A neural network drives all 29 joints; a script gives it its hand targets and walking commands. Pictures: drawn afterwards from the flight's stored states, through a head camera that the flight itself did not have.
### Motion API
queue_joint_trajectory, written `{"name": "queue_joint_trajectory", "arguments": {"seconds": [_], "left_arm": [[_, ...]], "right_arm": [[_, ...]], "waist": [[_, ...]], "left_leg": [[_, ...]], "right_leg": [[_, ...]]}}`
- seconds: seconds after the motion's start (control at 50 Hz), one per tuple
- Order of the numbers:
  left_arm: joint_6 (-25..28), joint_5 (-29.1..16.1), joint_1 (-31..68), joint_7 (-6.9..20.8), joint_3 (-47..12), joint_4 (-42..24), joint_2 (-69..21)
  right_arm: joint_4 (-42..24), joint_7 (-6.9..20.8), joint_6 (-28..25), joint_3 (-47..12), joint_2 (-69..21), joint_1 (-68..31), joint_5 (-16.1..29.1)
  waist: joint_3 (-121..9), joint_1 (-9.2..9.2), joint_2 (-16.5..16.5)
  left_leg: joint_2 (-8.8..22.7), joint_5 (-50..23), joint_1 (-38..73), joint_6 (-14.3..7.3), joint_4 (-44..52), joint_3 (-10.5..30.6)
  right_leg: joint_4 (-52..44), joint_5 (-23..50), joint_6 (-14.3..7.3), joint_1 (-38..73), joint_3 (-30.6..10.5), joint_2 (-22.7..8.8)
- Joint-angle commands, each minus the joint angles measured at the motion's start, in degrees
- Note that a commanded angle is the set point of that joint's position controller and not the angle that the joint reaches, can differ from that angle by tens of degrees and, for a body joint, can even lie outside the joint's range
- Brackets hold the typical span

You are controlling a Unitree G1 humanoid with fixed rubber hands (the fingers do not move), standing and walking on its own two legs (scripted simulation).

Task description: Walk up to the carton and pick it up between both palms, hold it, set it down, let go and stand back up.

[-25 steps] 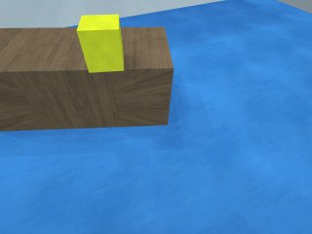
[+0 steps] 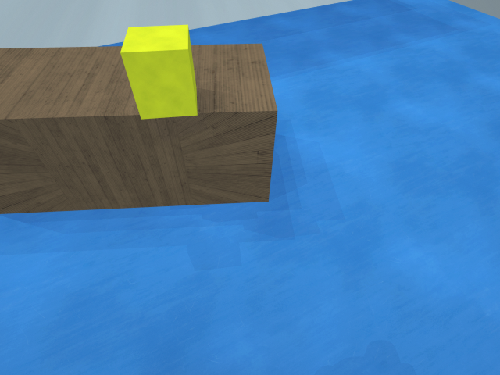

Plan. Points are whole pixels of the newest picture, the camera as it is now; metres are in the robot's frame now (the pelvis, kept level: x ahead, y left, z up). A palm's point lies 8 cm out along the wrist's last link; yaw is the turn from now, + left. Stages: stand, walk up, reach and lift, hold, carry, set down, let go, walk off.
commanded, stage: stand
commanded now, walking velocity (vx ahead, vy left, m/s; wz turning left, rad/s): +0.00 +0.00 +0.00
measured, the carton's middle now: (164, 72) +1.11 +0.30 -0.08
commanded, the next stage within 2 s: walk up in 0.34 s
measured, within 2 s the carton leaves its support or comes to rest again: neither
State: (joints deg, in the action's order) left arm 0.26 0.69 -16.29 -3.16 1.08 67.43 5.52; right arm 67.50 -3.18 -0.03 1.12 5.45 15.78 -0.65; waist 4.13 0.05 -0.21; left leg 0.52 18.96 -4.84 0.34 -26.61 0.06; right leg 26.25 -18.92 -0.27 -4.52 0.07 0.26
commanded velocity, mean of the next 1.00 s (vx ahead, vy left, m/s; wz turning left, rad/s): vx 0.25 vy -0.01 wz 0.11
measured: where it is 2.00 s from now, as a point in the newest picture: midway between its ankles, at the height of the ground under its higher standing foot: (212, 289)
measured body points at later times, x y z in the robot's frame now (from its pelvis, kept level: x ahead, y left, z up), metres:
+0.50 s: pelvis +0.00 +0.00 +0.00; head +0.02 +0.00 +0.45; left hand -0.02 +0.20 -0.16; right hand -0.02 -0.20 -0.16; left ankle -0.05 +0.12 -0.74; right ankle -0.05 -0.12 -0.74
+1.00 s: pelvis +0.13 +0.09 -0.02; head +0.14 +0.11 +0.43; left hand +0.11 +0.33 -0.18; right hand +0.18 -0.14 -0.16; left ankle +0.12 +0.20 -0.74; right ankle +0.09 -0.05 -0.65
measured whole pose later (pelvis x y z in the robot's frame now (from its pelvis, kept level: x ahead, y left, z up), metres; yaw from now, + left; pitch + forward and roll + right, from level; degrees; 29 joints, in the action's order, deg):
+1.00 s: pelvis +0.13 +0.09 -0.02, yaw +7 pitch -2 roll +0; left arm 3.1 1.3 -17.3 1.7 4.2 62.8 12.3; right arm 59.4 0.5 -3.6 3.1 8.0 16.9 -2.2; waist 3.5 1.2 3.4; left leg 3.1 20.5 -15.4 -0.4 -38.2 -6.0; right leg 70.4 -20.5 -0.6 -24.5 3.2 -5.1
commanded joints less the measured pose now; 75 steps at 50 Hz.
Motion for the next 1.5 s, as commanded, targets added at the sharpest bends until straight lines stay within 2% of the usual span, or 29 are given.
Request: {"name": "queue_joint_trajectory", "arguments": {"seconds": [0.0,0.5,0.52,0.54,0.56,0.58,0.66,0.74,0.76,0.78,0.8,0.82,0.84,0.86,0.9,0.96,1.04,1.18,1.22,1.24,1.26,1.28,1.3,1.32,1.34,1.36,1.38,1.42,1.48], "left_arm": [[0.27,-0.02,-5.45,-0.23,0.52,-0.16,4.3],[0.58,-0.16,-6.37,-0.18,0.14,0.21,4.31],[1.09,0.26,-11.22,0.23,3.19,-2.39,13.17],[0.62,-0.3,-13.9,-0.42,5.17,-1.27,18.61],[0.45,0.92,-14.27,-0.53,5.45,-0.72,18.19],[1.25,1.3,-14.93,-0.19,4.75,-0.8,14.08],[4.55,1.94,-8.47,0.48,3.66,-3.05,9.88],[5.46,1.66,-4.83,1.38,3.69,-4.76,11.52],[4.58,0.67,-5.4,1.3,3.78,-2.87,11.19],[4.56,1.18,-5.74,1.83,3.42,-2.92,10.57],[4.9,1.81,-7.51,2.32,2.85,-2.26,10.02],[5.21,1.57,-4.99,2.83,2.05,-4.65,7.95],[5.21,1.15,-6.29,3.74,2.34,-8.05,7.52],[4.39,1.01,0.96,4.3,3.74,-10.47,10.67],[4.53,0.47,3.84,5.2,3.13,-11.02,7.64],[3.86,0.39,-1.86,5.29,2.74,-9.15,6.03],[1.77,0.36,4.12,5.58,2.64,-12.54,7.04],[2.43,-0.04,15.97,6.58,2.02,-17.23,7.75],[2.93,0.25,11.36,6.42,2.79,-15.98,9.5],[3.98,0.45,3.14,5.52,3.72,-14.93,11.34],[4.69,1.35,-7.75,4.78,5.27,-11.81,15.07],[4.99,2.26,-16.43,3.84,6.55,-10.14,20.62],[4.36,0.21,-16.38,3.62,7.71,-8.9,25.09],[3.92,-0.83,-11.71,3.71,6.88,-9.93,22.56],[4.16,-0.4,-7.3,3.86,5.82,-11.28,18.79],[4.03,0.39,-5.44,3.04,5.76,-12.11,18.6],[4.38,0.73,-3.28,2.87,5.01,-12.12,15.52],[4.88,0.79,-5.13,3.05,3.67,-10.05,10.91],[5.54,1.07,-6.4,2.86,2.86,-8.99,9.68]], "right_arm": [[-0.02,-0.25,-0.3,0.48,4.45,5.55,0.0],[0.86,-0.21,-0.36,-0.03,4.49,6.11,0.16],[-1.08,1.14,0.37,1.99,8.92,2.41,1.65],[-8.54,2.47,0.72,1.67,7.57,-11.27,0.67],[-13.11,3.38,0.55,1.81,8.24,-17.87,-1.84],[-16.05,4.12,0.05,1.87,7.35,-21.83,-2.25],[-11.72,5.18,-2.19,2.93,6.21,-3.9,-1.21],[-12.28,5.79,-1.95,2.87,4.57,-5.2,-0.74],[-11.87,5.83,-2.14,3.42,5.8,-0.23,-1.25],[-7.81,5.2,-2.16,4.87,8.69,9.42,-1.15],[-4.66,4.36,-2.39,6.07,10.96,18.04,-1.4],[-3.43,3.41,-3.03,6.77,15.35,26.29,-2.35],[-2.37,3.24,-2.27,6.65,18.31,29.51,-1.32],[-3.94,3.05,-2.18,5.94,18.26,20.98,-0.16],[-9.1,3.2,-3.72,4.46,16.05,8.68,-1.4],[-10.85,3.39,-4.97,3.66,12.48,4.51,-1.62],[-10.54,3.08,-6.06,3.17,11.15,6.8,-1.18],[-10.04,2.93,-5.96,4.34,13.21,10.0,-0.89],[-10.01,2.97,-5.66,4.87,14.07,9.94,-0.76],[-8.04,2.83,-4.92,4.29,11.38,10.62,0.28],[-7.35,2.74,-4.48,3.86,9.67,13.93,-0.19],[-9.32,2.85,-4.1,2.54,6.01,15.43,0.07],[-10.5,2.88,-3.71,3.05,6.77,17.35,1.07],[-11.51,3.16,-4.03,4.02,10.76,13.52,0.44],[-11.23,3.36,-4.4,4.41,10.95,9.76,0.4],[-9.39,3.75,-4.07,4.61,10.32,10.16,-0.74],[-8.35,3.95,-3.81,4.02,8.02,10.68,-0.88],[-8.44,4.2,-2.93,3.72,5.58,8.09,-1.48],[-9.08,4.54,-1.34,3.54,6.72,5.47,-1.42]], "waist": [[2.43,-0.04,0.3],[2.55,-0.01,0.05],[-2.17,-6.11,-0.32],[6.95,-9.95,10.74],[10.85,-9.88,8.91],[11.8,-9.4,6.27],[5.92,-1.13,9.53],[9.06,0.07,8.26],[5.67,4.12,12.84],[1.55,7.25,6.44],[-2.0,10.9,-3.31],[-2.51,15.27,-19.37],[-3.01,12.96,-28.53],[2.88,10.55,-22.09],[7.91,5.93,-11.16],[3.79,1.34,-6.4],[5.76,-0.01,-6.65],[5.87,2.21,-7.26],[3.04,0.32,-6.7],[-1.51,-5.27,-7.62],[-9.12,-7.77,1.17],[-15.99,-9.74,17.79],[-19.9,-8.07,25.29],[-16.03,-6.5,21.85],[-10.83,-5.28,16.74],[-7.25,-2.88,4.86],[-6.2,-1.08,1.42],[-4.98,-0.63,3.27],[-4.68,0.25,7.37]], "left_leg": [[4.31,-23.2,-2.03,-1.91,4.07,2.72],[4.7,-23.63,-1.56,-1.72,4.52,2.52],[-0.88,19.77,-21.22,-3.21,-8.46,0.27],[-0.61,13.81,-41.44,-1.26,-25.38,-4.28],[5.04,9.99,-45.02,-0.59,-31.98,0.2],[6.01,5.77,-43.55,-0.71,-33.51,2.54],[8.12,2.61,-33.23,-0.77,-28.48,3.52],[4.89,2.56,-17.38,-0.58,-10.59,-4.91],[3.23,-0.43,-5.5,-0.79,-8.06,-7.94],[-0.24,-3.4,6.0,-0.45,-9.57,-11.47],[-0.23,-2.14,15.37,0.1,-10.3,-12.11],[13.91,15.28,17.04,-1.81,2.43,8.77],[26.15,39.85,11.41,-9.46,21.1,43.88],[28.74,40.24,0.21,-11.55,26.69,53.23],[25.62,26.08,-2.81,-11.32,20.33,38.22],[20.44,6.19,-9.0,-8.43,16.39,22.04],[19.35,-1.62,-10.46,-8.89,18.34,13.88],[16.98,-12.97,-7.65,-7.13,16.84,5.35],[16.15,-23.72,-5.9,-6.3,9.71,4.43],[8.91,-21.07,-8.64,-5.08,-1.53,-0.77],[5.53,-12.03,-13.48,-3.73,-16.45,-3.87],[0.27,12.55,-24.59,-1.19,-35.05,-4.48],[-1.15,14.32,-29.04,-2.29,-43.99,0.28],[1.77,10.19,-29.69,-2.6,-48.13,1.46],[3.67,6.6,-31.35,-2.87,-50.21,1.27],[5.52,2.4,-32.06,-2.5,-51.28,2.52],[7.5,-1.7,-29.79,-2.39,-48.64,2.66],[7.72,-3.49,-24.84,-1.62,-45.3,3.07],[7.01,-3.5,-25.99,-0.04,-41.38,1.59]], "right_leg": [[-4.02,23.99,-1.75,-2.33,-3.05,-4.9],[-4.62,25.48,-2.03,-1.86,-3.23,-5.15],[-7.86,-23.56,-5.62,13.87,-10.13,-12.82],[-18.94,-34.91,-8.86,15.55,-25.33,-25.75],[-20.04,-34.55,-10.6,9.12,-29.82,-30.5],[-20.72,-30.3,-10.53,2.84,-29.19,-28.69],[-21.61,-20.47,-8.01,0.07,-16.9,-23.54],[-17.92,-5.71,-6.01,-9.8,-2.55,-17.78],[-10.76,-9.45,-5.79,-14.43,3.12,-11.29],[-2.11,-5.13,-5.67,-18.69,5.45,-8.81],[11.32,-0.65,-5.09,-23.75,9.12,-6.6],[30.64,-8.21,-2.41,-33.87,11.78,-2.56],[42.45,-16.48,-1.84,-37.53,4.86,0.56],[47.79,-12.35,-1.82,-37.43,0.04,-3.04],[50.36,-3.66,-1.36,-41.05,-1.23,-8.23],[43.98,2.82,0.51,-31.79,-1.19,-9.96],[32.49,6.03,2.12,-31.67,0.65,-10.37],[8.98,12.59,1.38,-19.68,6.12,-7.1],[6.16,10.19,0.42,-12.18,7.3,-4.99],[4.48,12.09,0.23,0.23,6.42,-5.26],[4.41,7.33,0.42,12.95,2.59,-8.12],[-4.38,-4.18,-2.45,21.8,-20.17,-24.55],[-15.38,-16.27,-6.65,22.47,-38.98,-29.9],[-18.92,-18.0,-8.14,16.34,-42.0,-28.39],[-18.21,-13.98,-7.43,11.31,-35.9,-26.48],[-14.33,-1.02,-6.06,8.53,-32.01,-29.2],[-11.75,9.87,-5.76,4.64,-23.43,-27.16],[-10.26,24.2,-5.78,-2.37,-14.51,-23.42],[-9.23,37.26,-7.54,-1.85,-8.66,-22.16]]}}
